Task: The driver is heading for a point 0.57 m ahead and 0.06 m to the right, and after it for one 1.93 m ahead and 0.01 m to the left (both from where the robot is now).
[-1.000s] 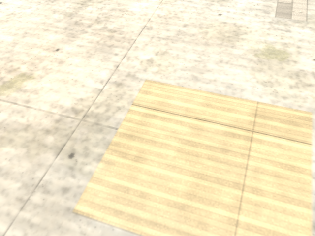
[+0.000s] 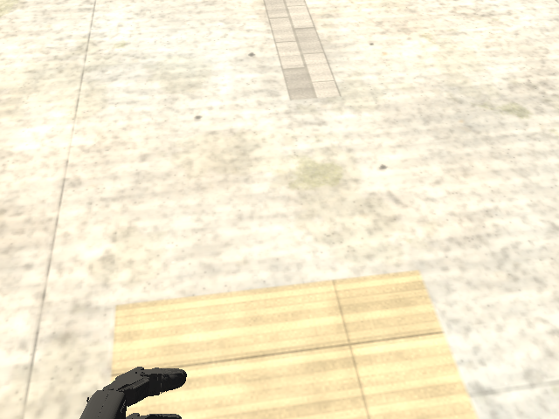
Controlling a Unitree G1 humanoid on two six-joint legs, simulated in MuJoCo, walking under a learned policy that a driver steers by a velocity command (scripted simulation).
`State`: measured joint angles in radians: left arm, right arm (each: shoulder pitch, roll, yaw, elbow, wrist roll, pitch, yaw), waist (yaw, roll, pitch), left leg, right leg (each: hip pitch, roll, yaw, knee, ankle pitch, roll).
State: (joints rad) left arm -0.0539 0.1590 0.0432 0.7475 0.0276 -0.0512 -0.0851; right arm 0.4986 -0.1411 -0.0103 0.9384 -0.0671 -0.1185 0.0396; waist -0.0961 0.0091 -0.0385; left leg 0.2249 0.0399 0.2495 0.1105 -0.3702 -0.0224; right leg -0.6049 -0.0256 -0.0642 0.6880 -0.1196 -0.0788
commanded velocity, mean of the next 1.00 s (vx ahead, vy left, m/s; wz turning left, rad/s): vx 0.36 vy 0.00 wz -0.20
